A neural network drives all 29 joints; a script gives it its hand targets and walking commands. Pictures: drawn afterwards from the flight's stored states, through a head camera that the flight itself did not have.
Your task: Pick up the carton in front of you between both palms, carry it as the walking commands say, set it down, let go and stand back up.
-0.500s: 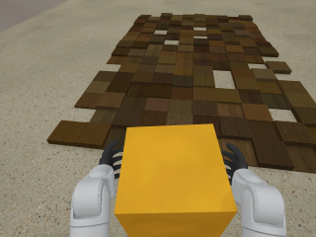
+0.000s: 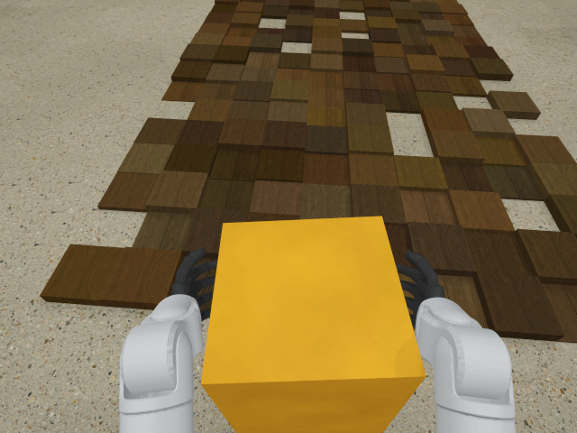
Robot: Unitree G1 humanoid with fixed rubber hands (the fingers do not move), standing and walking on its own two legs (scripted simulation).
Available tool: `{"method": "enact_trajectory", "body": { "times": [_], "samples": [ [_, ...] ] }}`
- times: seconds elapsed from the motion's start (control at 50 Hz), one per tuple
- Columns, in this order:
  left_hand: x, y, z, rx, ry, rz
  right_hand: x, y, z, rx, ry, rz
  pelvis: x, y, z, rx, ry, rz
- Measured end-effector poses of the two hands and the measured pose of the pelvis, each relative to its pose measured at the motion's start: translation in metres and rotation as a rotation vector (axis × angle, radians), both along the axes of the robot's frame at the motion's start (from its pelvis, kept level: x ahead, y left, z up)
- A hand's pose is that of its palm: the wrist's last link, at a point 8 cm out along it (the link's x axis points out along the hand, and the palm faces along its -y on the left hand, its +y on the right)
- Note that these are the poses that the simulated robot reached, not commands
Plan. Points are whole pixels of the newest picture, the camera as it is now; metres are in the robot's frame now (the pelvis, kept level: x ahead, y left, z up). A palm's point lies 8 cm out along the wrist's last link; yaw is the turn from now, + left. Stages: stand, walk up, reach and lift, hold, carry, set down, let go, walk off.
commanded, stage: carry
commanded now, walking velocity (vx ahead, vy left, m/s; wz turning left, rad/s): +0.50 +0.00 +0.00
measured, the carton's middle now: (306, 332) +0.27 -0.01 +0.00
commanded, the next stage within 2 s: none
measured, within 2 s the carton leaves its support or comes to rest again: neither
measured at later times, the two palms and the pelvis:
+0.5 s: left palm (224, 78) +0.69 +0.13 +0.15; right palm (381, 73) +0.72 -0.17 +0.14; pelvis +0.31 -0.05 -0.01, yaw +3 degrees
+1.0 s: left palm (243, 5) +1.06 +0.12 +0.15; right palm (362, 11) +1.03 -0.18 +0.14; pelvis +0.66 +0.00 +0.01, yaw +1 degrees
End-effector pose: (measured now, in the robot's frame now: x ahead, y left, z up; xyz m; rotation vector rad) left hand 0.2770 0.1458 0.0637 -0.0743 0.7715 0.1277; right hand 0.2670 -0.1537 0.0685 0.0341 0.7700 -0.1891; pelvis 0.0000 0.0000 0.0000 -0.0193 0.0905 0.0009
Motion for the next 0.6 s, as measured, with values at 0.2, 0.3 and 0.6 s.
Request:
{"method": "enact_trajectory", "body": {
  "times": [0.2,0.3,0.6],
  "samples": [
    [0.157,-0.009,0.037,0.035,-0.159,0.021,0.168,-0.009,0.031,0.012,-0.159,0.04,0.137,-0.018,-0.009,0.018,-0.019,0.022],
    [0.257,-0.021,0.05,0.11,-0.204,0.029,0.28,-0.02,0.034,-0.011,-0.205,0.118,0.21,-0.036,-0.035,0.017,-0.041,0.043],
    [0.49,-0.013,0.092,0.059,-0.128,0.092,0.524,-0.013,0.081,0.038,-0.128,0.113,0.383,-0.044,-0.006,0.039,0.025,0.033]
  ]
}}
